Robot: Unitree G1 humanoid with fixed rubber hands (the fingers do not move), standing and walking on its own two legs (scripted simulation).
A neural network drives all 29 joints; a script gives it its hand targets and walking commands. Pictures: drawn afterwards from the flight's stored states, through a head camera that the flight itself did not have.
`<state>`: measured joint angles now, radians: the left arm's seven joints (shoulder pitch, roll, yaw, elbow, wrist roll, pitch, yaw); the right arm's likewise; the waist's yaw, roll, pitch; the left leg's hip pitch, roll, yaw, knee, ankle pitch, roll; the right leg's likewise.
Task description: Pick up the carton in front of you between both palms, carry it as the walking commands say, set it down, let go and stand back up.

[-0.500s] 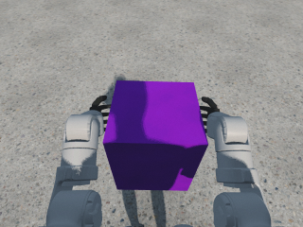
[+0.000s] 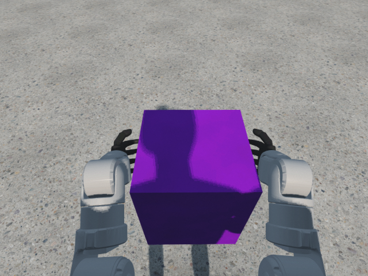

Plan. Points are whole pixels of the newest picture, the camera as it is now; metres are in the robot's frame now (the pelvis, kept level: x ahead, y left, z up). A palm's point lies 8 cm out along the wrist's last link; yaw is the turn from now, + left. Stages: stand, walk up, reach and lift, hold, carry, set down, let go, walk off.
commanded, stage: carry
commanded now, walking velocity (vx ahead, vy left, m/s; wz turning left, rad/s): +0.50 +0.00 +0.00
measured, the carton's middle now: (191, 180) +0.32 +0.00 +0.03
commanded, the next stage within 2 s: none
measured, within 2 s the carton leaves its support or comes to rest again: neither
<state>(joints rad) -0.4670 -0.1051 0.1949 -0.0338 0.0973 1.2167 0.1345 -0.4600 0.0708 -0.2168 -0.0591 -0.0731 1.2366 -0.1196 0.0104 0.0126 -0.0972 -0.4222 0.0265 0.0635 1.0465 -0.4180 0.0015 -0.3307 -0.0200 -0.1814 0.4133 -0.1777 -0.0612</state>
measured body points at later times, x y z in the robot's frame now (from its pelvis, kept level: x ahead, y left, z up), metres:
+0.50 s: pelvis +0.31 +0.05 +0.00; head +0.29 +0.06 +0.45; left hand +0.59 +0.18 +0.06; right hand +0.57 -0.12 +0.07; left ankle +0.34 +0.12 -0.74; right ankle +0.24 -0.09 -0.66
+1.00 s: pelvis +0.53 +0.00 -0.01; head +0.52 -0.01 +0.44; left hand +0.81 +0.15 +0.07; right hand +0.80 -0.15 +0.07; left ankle +0.46 +0.13 -0.74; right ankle +0.58 -0.09 -0.74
